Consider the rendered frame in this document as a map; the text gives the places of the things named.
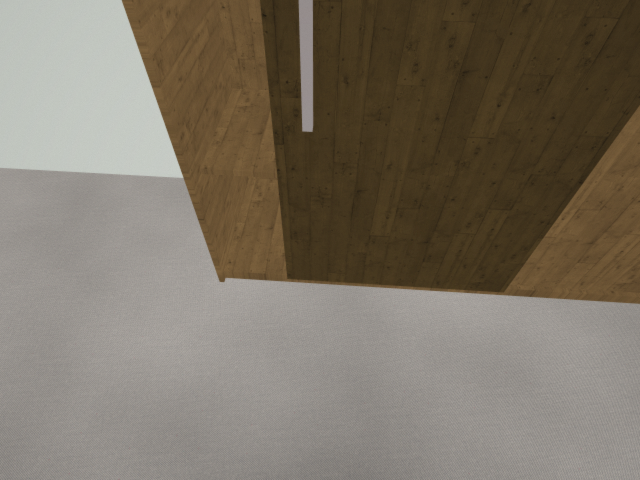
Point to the wardrobe door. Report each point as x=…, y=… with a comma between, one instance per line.
x=448, y=135
x=595, y=242

